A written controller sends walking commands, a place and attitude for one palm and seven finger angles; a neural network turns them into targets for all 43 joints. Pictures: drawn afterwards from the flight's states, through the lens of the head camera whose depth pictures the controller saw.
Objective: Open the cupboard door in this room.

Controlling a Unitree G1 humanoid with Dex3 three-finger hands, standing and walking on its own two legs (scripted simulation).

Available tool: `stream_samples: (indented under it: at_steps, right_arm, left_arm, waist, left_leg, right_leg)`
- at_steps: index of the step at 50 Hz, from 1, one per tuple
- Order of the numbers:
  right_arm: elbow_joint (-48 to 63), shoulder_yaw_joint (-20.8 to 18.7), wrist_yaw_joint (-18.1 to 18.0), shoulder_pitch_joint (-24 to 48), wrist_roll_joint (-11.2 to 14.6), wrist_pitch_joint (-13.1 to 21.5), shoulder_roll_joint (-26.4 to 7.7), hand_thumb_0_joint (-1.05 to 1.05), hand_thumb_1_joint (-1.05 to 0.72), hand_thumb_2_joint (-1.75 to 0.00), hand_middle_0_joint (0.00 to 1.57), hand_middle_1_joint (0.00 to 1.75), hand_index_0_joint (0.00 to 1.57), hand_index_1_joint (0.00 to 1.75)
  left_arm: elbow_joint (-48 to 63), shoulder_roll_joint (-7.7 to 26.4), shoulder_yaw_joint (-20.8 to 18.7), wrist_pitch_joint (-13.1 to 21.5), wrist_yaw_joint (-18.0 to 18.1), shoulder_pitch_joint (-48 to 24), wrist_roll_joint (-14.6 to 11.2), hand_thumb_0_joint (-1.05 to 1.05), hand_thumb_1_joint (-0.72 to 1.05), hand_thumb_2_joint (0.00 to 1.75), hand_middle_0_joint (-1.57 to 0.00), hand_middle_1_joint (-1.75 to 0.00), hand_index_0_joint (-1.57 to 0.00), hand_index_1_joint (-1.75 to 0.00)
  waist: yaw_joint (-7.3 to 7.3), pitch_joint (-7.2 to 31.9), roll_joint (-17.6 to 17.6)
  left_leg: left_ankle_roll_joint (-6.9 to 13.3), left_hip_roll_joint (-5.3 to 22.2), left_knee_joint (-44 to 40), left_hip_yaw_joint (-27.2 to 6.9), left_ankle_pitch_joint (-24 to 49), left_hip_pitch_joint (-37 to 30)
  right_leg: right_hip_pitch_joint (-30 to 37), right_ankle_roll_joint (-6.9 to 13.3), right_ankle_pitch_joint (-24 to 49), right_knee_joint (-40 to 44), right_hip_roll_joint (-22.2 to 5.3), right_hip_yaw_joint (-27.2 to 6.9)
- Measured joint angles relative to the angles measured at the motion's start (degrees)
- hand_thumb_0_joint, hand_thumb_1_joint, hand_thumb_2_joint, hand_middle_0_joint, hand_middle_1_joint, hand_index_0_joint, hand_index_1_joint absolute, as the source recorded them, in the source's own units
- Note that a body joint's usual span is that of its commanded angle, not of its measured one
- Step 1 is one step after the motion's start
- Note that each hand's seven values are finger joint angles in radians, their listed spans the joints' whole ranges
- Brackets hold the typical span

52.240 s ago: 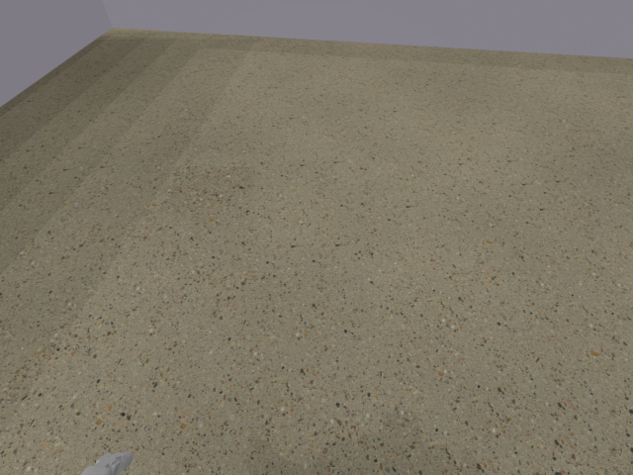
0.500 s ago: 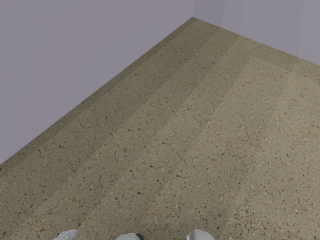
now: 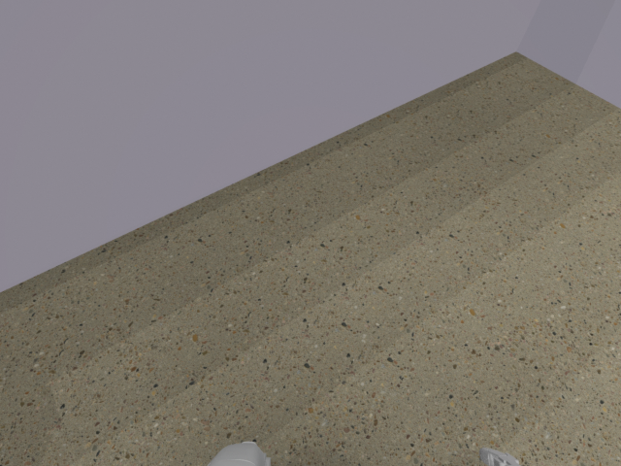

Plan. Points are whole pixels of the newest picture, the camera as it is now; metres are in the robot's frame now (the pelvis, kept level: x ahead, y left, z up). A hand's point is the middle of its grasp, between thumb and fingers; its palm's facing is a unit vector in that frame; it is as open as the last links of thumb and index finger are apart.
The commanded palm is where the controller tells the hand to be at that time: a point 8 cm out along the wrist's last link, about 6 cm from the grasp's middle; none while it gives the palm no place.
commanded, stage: turn to face it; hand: left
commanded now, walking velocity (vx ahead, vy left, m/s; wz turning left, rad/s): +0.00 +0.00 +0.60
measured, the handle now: out of the picture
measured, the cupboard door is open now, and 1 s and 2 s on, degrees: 49 49 49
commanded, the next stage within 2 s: none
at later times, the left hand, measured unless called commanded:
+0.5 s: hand out of the picture +0.06 +0.21 -0.15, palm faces +0.27 -0.91 -0.31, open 7.4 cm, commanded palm none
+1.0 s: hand out of the picture -0.06 +0.20 -0.17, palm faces +0.59 -0.77 -0.24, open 7.4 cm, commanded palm none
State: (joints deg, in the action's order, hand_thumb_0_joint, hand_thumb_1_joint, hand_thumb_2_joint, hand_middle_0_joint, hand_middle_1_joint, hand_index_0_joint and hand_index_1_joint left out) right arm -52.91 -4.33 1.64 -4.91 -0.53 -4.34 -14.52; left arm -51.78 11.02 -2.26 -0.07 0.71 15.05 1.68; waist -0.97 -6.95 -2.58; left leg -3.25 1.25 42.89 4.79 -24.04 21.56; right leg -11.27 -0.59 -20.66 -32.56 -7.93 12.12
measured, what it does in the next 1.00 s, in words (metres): steps on the spot, turning left: left foot, then right foot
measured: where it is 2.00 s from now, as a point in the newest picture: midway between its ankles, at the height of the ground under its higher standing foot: outside the picture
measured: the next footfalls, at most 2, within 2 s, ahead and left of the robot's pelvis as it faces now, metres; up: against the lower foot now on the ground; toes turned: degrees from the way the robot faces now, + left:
left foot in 0.06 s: +0.05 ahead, +0.12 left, +0.00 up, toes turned +7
right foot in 0.46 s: +0.07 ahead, -0.14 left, +0.00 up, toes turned +13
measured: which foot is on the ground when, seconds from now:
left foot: up 0.00-0.04, down 0.06-0.44, up 0.46-0.80, down 0.82-1.00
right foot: down 0.00-0.06, up 0.08-0.44, down 0.46-0.82, up 0.84-1.00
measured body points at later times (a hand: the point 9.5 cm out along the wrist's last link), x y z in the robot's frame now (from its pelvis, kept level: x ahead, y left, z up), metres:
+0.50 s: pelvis +0.01 -0.03 -0.01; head +0.06 -0.04 +0.44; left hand +0.05 +0.25 -0.12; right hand +0.14 -0.27 -0.16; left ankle +0.00 +0.11 -0.71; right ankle +0.03 -0.15 -0.74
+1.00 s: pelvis +0.01 -0.02 +0.00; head +0.03 +0.03 +0.45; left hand -0.09 +0.24 -0.15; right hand +0.25 -0.17 -0.12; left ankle -0.02 +0.08 -0.73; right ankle +0.08 -0.16 -0.66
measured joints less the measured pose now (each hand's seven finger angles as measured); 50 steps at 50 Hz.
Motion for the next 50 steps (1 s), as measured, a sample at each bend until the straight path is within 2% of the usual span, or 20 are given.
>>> stream_samples:
  at_steps: [2,3,5,7,10,17,20,22,23,25,28,30,34,38,40,41,43,45,47,50]
  right_arm:
    - [0.9,0.3,0.0,0.8,-0.1,0.7,0.1,0.01,-0.91,-0.90,0.19,0.30,0.20,0.30]
    - [1.4,0.4,0.0,1.1,-0.2,1.3,0.1,0.00,-0.91,-0.90,0.19,0.30,0.20,0.30]
    - [2.1,0.6,-0.2,1.6,-0.4,2.3,0.8,0.00,-0.91,-0.90,0.20,0.30,0.20,0.30]
    - [2.5,1.1,-0.7,1.1,-0.5,2.8,1.4,0.00,-0.91,-0.90,0.20,0.30,0.20,0.30]
    - [2.3,1.5,-1.4,-0.3,-0.6,2.6,1.7,0.00,-0.90,-0.90,0.20,0.30,0.20,0.30]
    - [1.0,1.3,-1.3,-3.4,-0.9,2.0,1.8,0.00,-0.90,-0.90,0.20,0.30,0.20,0.30]
    - [0.6,0.9,-1.2,-4.5,-1.0,1.6,1.7,0.00,-0.90,-0.90,0.20,0.30,0.20,0.30]
    - [0.5,0.4,-1.2,-5.4,-0.7,1.2,1.5,0.00,-0.90,-0.90,0.20,0.30,0.20,0.30]
    - [0.4,0.2,-1.2,-5.7,-0.4,1.1,1.3,0.00,-0.90,-0.90,0.20,0.30,0.20,0.30]
    - [-0.3,-0.6,-1.1,-5.7,-0.3,0.5,0.2,0.00,-0.90,-0.90,0.20,0.30,0.20,0.30]
    - [-1.0,-1.1,-0.7,-5.5,-0.5,-0.2,-0.8,0.01,-0.90,-0.90,0.20,0.30,0.20,0.30]
    - [-1.1,-1.1,-0.4,-5.3,-0.4,-0.3,-0.8,0.01,-0.91,-0.90,0.20,0.30,0.20,0.30]
    - [-1.1,-0.5,0.0,-4.3,-0.2,-0.4,-0.2,0.01,-0.91,-0.90,0.20,0.30,0.20,0.30]
    - [-0.6,0.0,0.1,-2.2,0.0,0.0,0.2,0.01,-0.91,-0.90,0.20,0.30,0.20,0.30]
    - [0.2,0.3,0.2,-1.4,-0.1,0.7,0.2,0.01,-0.91,-0.90,0.20,0.30,0.20,0.30]
    - [0.8,0.3,0.2,-1.2,-0.2,1.3,0.1,0.01,-0.91,-0.90,0.20,0.30,0.20,0.30]
    - [1.4,0.4,-0.1,-0.5,-0.4,2.3,0.7,0.00,-0.91,-0.90,0.20,0.30,0.20,0.30]
    - [1.9,0.8,-0.6,-0.7,-0.6,2.8,1.1,0.00,-0.91,-0.90,0.20,0.30,0.20,0.30]
    - [2.1,1.1,-1.2,-1.4,-0.7,2.8,1.4,0.00,-0.90,-0.90,0.20,0.30,0.20,0.30]
    - [1.7,1.3,-1.5,-2.1,-0.8,2.5,1.4,0.00,-0.90,-0.90,0.20,0.30,0.20,0.30]
  left_arm:
    - [-0.3,0.7,-0.4,-0.3,-0.2,0.7,-0.3,0.00,0.90,0.90,-0.21,-0.30,-0.20,-0.30]
    - [-0.5,1.2,-0.6,-0.6,-0.3,0.9,-0.5,0.00,0.90,0.90,-0.21,-0.30,-0.20,-0.30]
    - [-1.2,2.6,-1.1,-2.1,-0.2,-0.1,-0.7,0.00,0.90,0.90,-0.21,-0.30,-0.20,-0.30]
    - [-1.7,3.6,-1.6,-3.3,0.0,-1.4,-0.5,0.01,0.90,0.90,-0.21,-0.30,-0.20,-0.30]
    - [-1.2,4.3,-2.2,-3.7,-0.3,-3.5,-0.4,0.01,0.90,0.90,-0.21,-0.30,-0.20,-0.30]
    - [1.7,4.4,-2.3,-2.8,-0.6,-6.3,-0.4,0.01,0.91,0.90,-0.20,-0.30,-0.20,-0.30]
    - [2.5,4.1,-2.0,-2.3,-0.5,-7.1,-0.6,0.00,0.91,0.90,-0.20,-0.30,-0.20,-0.30]
    - [3.3,3.9,-1.8,-1.5,-0.5,-7.0,-0.8,0.00,0.91,0.90,-0.20,-0.30,-0.20,-0.30]
    - [3.5,3.7,-1.7,-0.9,-0.4,-6.7,-0.6,0.00,0.91,0.90,-0.20,-0.30,-0.20,-0.30]
    - [3.3,2.3,-1.0,-0.4,0.0,-6.5,-0.3,0.00,0.90,0.90,-0.20,-0.30,-0.20,-0.30]
    - [2.8,0.6,-0.2,-0.4,0.4,-5.2,-0.4,0.00,0.90,0.90,-0.20,-0.30,-0.20,-0.30]
    - [2.4,0.0,0.1,-0.5,0.5,-4.4,-0.4,0.00,0.90,0.90,-0.21,-0.30,-0.20,-0.30]
    - [1.8,-0.5,0.3,-0.3,0.3,-3.3,-0.3,0.00,0.90,0.90,-0.21,-0.30,-0.20,-0.30]
    - [1.3,0.1,0.1,-0.2,-0.1,-2.1,0.0,0.00,0.90,0.90,-0.21,-0.30,-0.20,-0.30]
    - [0.9,0.8,-0.4,-0.5,-0.2,-1.1,-0.2,0.00,0.90,0.90,-0.21,-0.30,-0.20,-0.30]
    - [0.7,1.3,-0.7,-0.8,-0.3,-0.7,-0.5,0.00,0.90,0.90,-0.21,-0.30,-0.20,-0.30]
    - [-0.2,2.7,-1.2,-2.4,-0.2,-1.4,-0.7,0.00,0.90,0.90,-0.21,-0.30,-0.20,-0.30]
    - [-0.7,3.7,-1.8,-3.6,0.1,-2.3,-0.6,0.01,0.90,0.90,-0.21,-0.30,-0.20,-0.30]
    - [-0.8,4.2,-2.2,-3.9,0.0,-3.4,-0.5,0.01,0.90,0.90,-0.21,-0.30,-0.20,-0.30]
    - [0.1,4.5,-2.5,-3.5,-0.5,-4.7,-0.4,0.01,0.91,0.90,-0.20,-0.30,-0.20,-0.30]
  waist:
    - [-0.17,0.1,-0.5]
    - [-0.10,0.3,-0.8]
    - [-0.40,-0.1,-1.9]
    - [-0.41,0.2,-2.0]
    - [-0.30,0.9,-0.9]
    - [0.74,2.1,2.0]
    - [1.60,2.3,3.2]
    - [1.89,2.7,3.5]
    - [1.74,2.9,3.6]
    - [2.02,2.3,5.0]
    - [2.49,1.9,5.2]
    - [2.79,1.6,4.3]
    - [2.34,0.6,2.1]
    - [1.03,-0.3,0.5]
    - [0.70,-0.2,-0.2]
    - [0.76,0.1,-0.3]
    - [0.50,-0.2,-1.4]
    - [0.33,0.1,-1.5]
    - [0.37,0.6,-1.0]
    - [0.21,1.0,0.1]
  left_leg:
    - [0.9,-0.5,-7.0,0.9,4.9,-3.4]
    - [3.6,-0.9,-8.9,0.8,8.7,-4.0]
    - [5.8,-1.6,-6.5,0.1,7.8,-2.7]
    - [5.6,-1.6,-6.8,-1.1,6.9,-2.7]
    - [4.8,-1.6,-10.1,-3.3,8.8,-3.5]
    - [4.0,-1.8,-14.2,-8.1,11.9,-3.7]
    - [2.9,-2.1,-13.3,-10.3,11.9,-2.4]
    - [2.0,-2.9,-11.3,-11.7,11.1,-1.0]
    - [1.9,-3.2,-8.9,-11.8,9.0,0.3]
    - [1.6,-3.5,2.2,-10.9,-0.1,3.8]
    - [0.5,-2.9,18.1,-7.2,-1.8,7.9]
    - [-0.3,-1.7,20.7,-5.1,-1.0,8.2]
    - [-0.9,0.1,11.9,-2.1,-0.9,4.8]
    - [-0.2,0.2,0.7,-0.1,-0.2,0.3]
    - [0.6,-0.3,-6.5,0.7,4.7,-2.8]
    - [2.6,-0.4,-8.8,0.5,10.2,-3.3]
    - [5.1,-1.3,-5.7,-0.2,9.1,-1.7]
    - [5.6,-1.5,-6.0,-1.4,7.3,-1.7]
    - [5.2,-1.6,-8.2,-3.0,8.2,-2.1]
    - [5.0,-1.8,-11.8,-5.0,10.8,-3.1]
  right_leg:
    - [-1.1,-0.7,-2.0,-3.5,-0.9,1.3]
    - [-2.6,-1.2,-3.1,-6.9,-1.5,1.4]
    - [-7.4,-2.8,-9.3,-18.0,-1.0,-2.9]
    - [-11.7,-3.5,-10.3,-26.7,0.8,-6.4]
    - [-15.7,-4.0,-5.7,-30.9,2.1,-9.4]
    - [-14.7,-4.2,-2.8,-20.1,3.7,-12.0]
    - [-10.9,-3.8,-2.2,-11.6,5.3,-11.8]
    - [-6.6,-3.3,1.5,-2.5,6.1,-11.2]
    - [-5.6,-1.7,2.7,0.3,6.0,-11.1]
    - [-5.3,0.2,2.2,-0.9,5.7,-9.4]
    - [-3.0,0.5,2.2,0.8,4.1,-7.3]
    - [-1.4,0.4,2.7,2.4,3.1,-5.9]
    - [0.4,0.1,2.5,3.3,1.1,-3.0]
    - [0.3,-0.8,0.4,0.4,-0.5,-0.3]
    - [-0.7,-1.6,-1.6,-3.1,-1.5,1.0]
    - [-2.1,-2.1,-2.9,-6.5,-2.0,1.2]
    - [-7.0,-3.2,-9.8,-17.9,-1.4,-3.2]
    - [-11.4,-3.5,-11.1,-26.6,0.5,-6.6]
    - [-14.5,-3.7,-8.3,-30.6,1.7,-8.6]
    - [-16.7,-4.0,-4.1,-30.2,2.5,-10.5]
